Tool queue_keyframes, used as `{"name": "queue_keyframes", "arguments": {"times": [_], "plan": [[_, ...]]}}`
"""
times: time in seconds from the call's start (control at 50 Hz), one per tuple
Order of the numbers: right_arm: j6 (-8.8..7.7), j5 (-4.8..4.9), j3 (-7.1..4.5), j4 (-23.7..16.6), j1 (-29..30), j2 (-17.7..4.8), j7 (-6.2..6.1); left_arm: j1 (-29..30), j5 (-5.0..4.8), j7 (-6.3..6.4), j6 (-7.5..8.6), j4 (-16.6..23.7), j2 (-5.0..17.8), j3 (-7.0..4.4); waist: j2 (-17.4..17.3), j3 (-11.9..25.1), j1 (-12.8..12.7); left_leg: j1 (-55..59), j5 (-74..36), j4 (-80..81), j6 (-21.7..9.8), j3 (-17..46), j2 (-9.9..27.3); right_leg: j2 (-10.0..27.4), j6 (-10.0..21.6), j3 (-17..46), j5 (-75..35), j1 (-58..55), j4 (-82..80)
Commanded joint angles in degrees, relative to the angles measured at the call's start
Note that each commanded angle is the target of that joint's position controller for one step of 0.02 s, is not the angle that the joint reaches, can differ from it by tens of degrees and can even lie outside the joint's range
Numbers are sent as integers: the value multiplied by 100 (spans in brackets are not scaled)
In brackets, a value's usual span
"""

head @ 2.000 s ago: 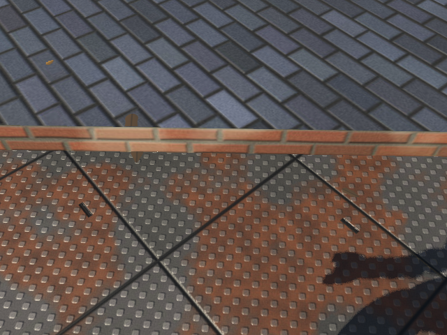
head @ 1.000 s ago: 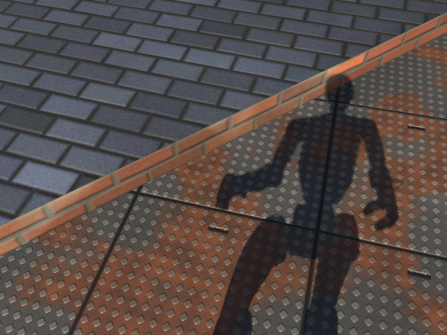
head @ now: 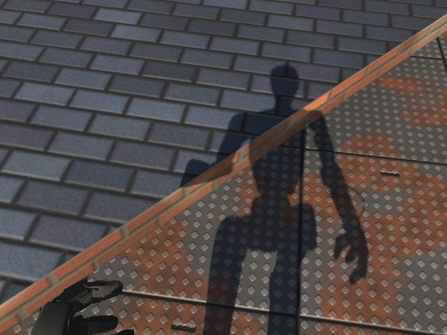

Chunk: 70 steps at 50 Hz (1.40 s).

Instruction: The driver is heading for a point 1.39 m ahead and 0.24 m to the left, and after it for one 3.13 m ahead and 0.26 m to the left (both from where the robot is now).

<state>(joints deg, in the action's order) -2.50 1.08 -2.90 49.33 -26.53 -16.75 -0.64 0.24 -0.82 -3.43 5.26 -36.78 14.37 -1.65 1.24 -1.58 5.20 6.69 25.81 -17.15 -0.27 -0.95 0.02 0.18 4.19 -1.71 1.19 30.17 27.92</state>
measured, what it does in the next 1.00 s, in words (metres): walks ahead, turning left: left foot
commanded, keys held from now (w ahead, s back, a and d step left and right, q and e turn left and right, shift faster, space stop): w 0.08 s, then w+q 0.52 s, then w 0.40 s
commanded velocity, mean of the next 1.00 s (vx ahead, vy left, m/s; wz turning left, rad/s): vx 0.50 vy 0.00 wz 0.28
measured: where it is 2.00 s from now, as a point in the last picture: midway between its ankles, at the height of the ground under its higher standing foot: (136, 144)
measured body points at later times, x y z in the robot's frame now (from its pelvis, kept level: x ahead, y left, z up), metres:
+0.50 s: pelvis +0.28 +0.01 +0.01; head +0.31 +0.02 +0.46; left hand +0.24 +0.28 -0.13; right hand +0.49 -0.20 -0.09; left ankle +0.39 +0.11 -0.71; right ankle +0.14 -0.11 -0.72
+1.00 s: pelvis +0.54 +0.06 +0.01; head +0.56 +0.07 +0.46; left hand +0.62 +0.34 -0.10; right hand +0.63 -0.19 -0.12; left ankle +0.39 +0.10 -0.72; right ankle +0.66 +0.01 -0.71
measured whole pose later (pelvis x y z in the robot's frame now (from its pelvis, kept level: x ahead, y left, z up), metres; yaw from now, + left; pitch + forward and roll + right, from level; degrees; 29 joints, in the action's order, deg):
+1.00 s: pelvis +0.54 +0.06 +0.01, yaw +19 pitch +0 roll +1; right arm -3.6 -1.2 -2.3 52.1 -21.8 -14.9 -0.1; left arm -6.5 2.1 -0.5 2.8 -46.0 13.6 -0.2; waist 1.1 -2.0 2.8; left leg 1.7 21.4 -20.6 -5.0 3.2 -6.3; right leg 0.7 2.3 -3.2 7.4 25.0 32.5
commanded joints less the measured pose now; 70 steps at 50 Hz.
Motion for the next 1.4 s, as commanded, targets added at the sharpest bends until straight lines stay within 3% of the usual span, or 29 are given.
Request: {"name": "queue_keyframes", "arguments": {"times": [0.02, 0.04, 0.06, 0.08, 0.12, 0.22, 0.24, 0.26, 0.34, 0.44, 0.5, 0.52, 0.54, 0.56, 0.58, 0.62, 0.68, 0.92, 0.96, 1.0, 1.02, 1.04, 1.06, 1.08, 1.14, 1.22, 1.28, 1.34, 1.4], "plan": [[-26, -195, -76, -524, 180, -669, -80, -2489, 76, 172, -11, -259, 1550, -554, 111, 1924, -1458, -2047, -3806, -3745, -394, 21, 704, 1136, 711, 1345, -101, -4172, 366], [-149, -95, 121, -551, -672, 36, 3, -2509, 85, 110, 11, -356, 1724, -552, 1654, 2721, -873, -4116, 685, -5481, -126, 535, -364, 2271, 1621, 4257, 1462, -5723, -448], [-265, 54, -29, -523, -39, -674, 45, -2370, 15, 131, 5, -316, 1132, -422, 989, 2206, -1186, -4753, 645, -5956, -176, 1002, -56, 2055, 1365, 4261, 2064, -5349, -923], [-334, 165, -92, -738, 604, -877, 75, -1963, 9, 167, -5, -301, 971, -354, 676, 1280, -1128, -5022, 111, -5890, -220, 772, 212, 1867, 1141, 3310, 1695, -4506, -1048], [-328, 35, -98, -758, 934, -760, 43, -1334, 104, 170, 7, -260, 753, -288, -1, 507, -740, -4572, -704, -5314, -148, 616, 655, 1490, 969, 2165, 477, -2960, -1367], [-2, 42, -83, -706, 768, -420, 3, -1141, 147, 185, 221, -549, 748, -320, 236, 61, -379, -4251, -1359, -4712, 55, 776, 872, 1308, 932, 908, -79, -1862, -2119], [113, -509, -10, -755, 949, -252, 192, -1690, 314, 209, 149, -851, 744, -266, -137, -144, -372, -4067, -1549, -4380, 58, 427, 658, 1270, 806, 514, -413, -1509, -2234], [151, -494, -6, -798, 1082, -149, 267, -1701, 325, 208, 125, -900, 767, -276, 52, -245, -372, -4075, -1894, -4013, 39, 366, 643, 1101, 696, 186, -619, -1498, -2203], [114, -260, 48, -919, 1812, -159, 417, -1672, 251, 225, 103, -930, 780, -261, 261, -174, -622, -3847, -2899, -2648, -94, 24, 524, 1024, 483, -367, -550, -1973, -2169], [93, -335, 18, -1185, 2398, -313, 454, -2106, 262, 364, -19, -1209, 999, -323, 233, -311, -804, -4083, -1997, -1816, -407, -267, 333, 1456, 352, -512, -1242, -3368, -1638], [77, -414, -79, -1031, 1632, -444, 369, -2076, 274, 413, -131, -1253, 1156, -331, 312, 253, -436, -2979, -1119, -1409, -808, -598, -302, 1424, 211, -855, -3709, -3634, 211], [27, -474, -184, -726, 635, -609, 307, -2035, 257, 433, -162, -1199, 1124, -297, 72, 832, -3, -1722, -1326, -1067, -1030, -420, -383, 1241, 62, -1021, -3394, -3118, 1535], [19, -512, -396, -631, -126, -1290, 213, -2140, 144, 401, -124, -860, 741, -168, -862, 1580, 187, 142, -707, -914, -1631, 1679, 995, 828, -221, -1170, -1420, -1224, 3522], [58, -286, -481, -669, 94, -1587, 213, -1964, 213, 328, -91, -653, 637, -173, -1664, 1836, -48, 994, -1385, -42, -2235, 4403, 1999, -353, -439, -415, 2896, 598, 4916], [96, -160, -463, -651, 210, -1438, 207, -1539, 305, 305, -78, -640, 893, -198, -721, 1411, 66, 799, -1626, -31, -2135, 3689, 1828, 65, -362, 403, 2584, 1089, 5035], [92, -160, -294, -603, 705, -809, 139, -1452, 229, 279, -2, -674, 687, -115, -57, 313, -320, -633, -2570, 161, -1719, 2401, 1413, 528, -332, 377, 1818, 768, 4104], [-43, -141, -156, -547, 928, -515, 123, -1750, 416, 264, -254, -832, 614, -79, -252, 352, -624, -1291, -4049, 328, -1491, 1553, 978, 571, -508, 250, 1601, -36, 3590], [-162, -264, -118, -4, 322, -612, 60, -428, 258, 257, -263, -538, 376, 53, -683, 69, -224, -851, -4551, 262, -1046, 944, 908, 216, -339, -179, 392, -298, 1038], [-179, -261, -121, -5, 534, -680, 23, -792, 265, 317, -230, -649, 482, -2, -572, 124, -488, -836, -5803, -305, -977, 962, 930, -37, -174, -197, 842, -885, 787], [-180, -174, -129, 12, 833, -729, 19, -2187, 311, 389, -117, -1099, 533, -96, -314, 567, -1228, -992, -6459, -2030, -837, 713, 580, -230, 17, -290, 425, -2300, -196], [-218, -120, -37, -139, 867, -436, 26, -2989, 395, 473, -60, -1270, 1005, -217, 256, 1027, -1455, -1951, -4618, -3585, -622, 528, 203, 843, 234, 954, 305, -3426, -635], [-208, -97, 96, -152, 35, 259, 32, -2997, 410, 452, -105, -1304, 1580, -339, 1534, 1235, -805, -3562, 305, -5503, -371, 149, -773, 2360, 987, 3162, -1376, -4344, -750], [-97, -261, 15, 83, -71, -184, -15, -2895, 191, 389, -222, -1360, 1411, -392, 598, 1251, -905, -4229, 306, -6378, -417, 619, -586, 2311, 1368, 3776, 938, -4037, -1129], [-77, -358, -11, -29, 480, -272, 41, -2335, 182, 348, -273, -1247, 874, -261, 211, 383, -806, -4772, -100, -6835, -411, 517, -272, 2006, 1262, 3151, 2723, -3332, -1391], [-27, -387, 54, -338, 946, 23, 237, -2110, 244, 349, -232, -1432, 221, -42, 291, -300, -512, -5222, -690, -7350, -372, 269, 121, 1246, 814, 1985, 2757, -2162, -1781], [174, -297, 324, -881, 1800, 765, 59, -3029, 235, 308, -20, -2021, 269, -9, 346, -262, -612, -7304, -141, -10081, -428, -122, 95, 1413, 1048, 1700, 2025, -2184, -1643], [165, -256, 510, -1629, 2904, 947, -125, -3167, 221, 271, 80, -2252, 112, 126, 275, -579, -566, -8695, 227, -10838, -581, -1, 189, 1422, 862, 1548, 2537, -1984, -1839], [174, -283, 682, -2134, 3410, 1025, -66, -3222, 157, 368, 63, -2477, 46, 225, 145, -595, -419, -8260, -78, -9346, -542, -389, 422, 943, 622, 1086, 2117, -1460, -2186], [277, -294, 688, -2044, 3130, 896, 53, -3329, 26, 622, -18, -2370, 244, 176, -98, -61, -511, -6468, -311, -7169, -556, -718, 562, 1063, 851, 618, -554, -2030, -2931]]}}
Keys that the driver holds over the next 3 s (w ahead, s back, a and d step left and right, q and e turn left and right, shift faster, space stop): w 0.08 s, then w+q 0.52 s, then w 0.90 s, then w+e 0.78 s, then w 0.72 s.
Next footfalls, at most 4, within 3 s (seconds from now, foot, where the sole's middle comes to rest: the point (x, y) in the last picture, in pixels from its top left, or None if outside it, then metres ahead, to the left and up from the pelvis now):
0.52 left None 0.43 0.11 -0.76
1.02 right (202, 253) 0.70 0.02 -0.76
1.50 left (112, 176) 0.92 0.29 -0.62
2.10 right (144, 104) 1.24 0.20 -0.62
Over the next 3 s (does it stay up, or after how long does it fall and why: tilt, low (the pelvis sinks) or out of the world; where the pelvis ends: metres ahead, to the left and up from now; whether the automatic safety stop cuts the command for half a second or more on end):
stays up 1.60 0.26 0.15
